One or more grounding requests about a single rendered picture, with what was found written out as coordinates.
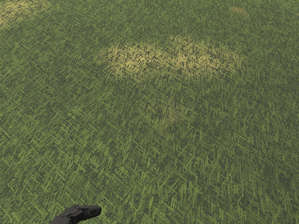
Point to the left robot hand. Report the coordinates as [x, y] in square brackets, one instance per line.
[76, 213]

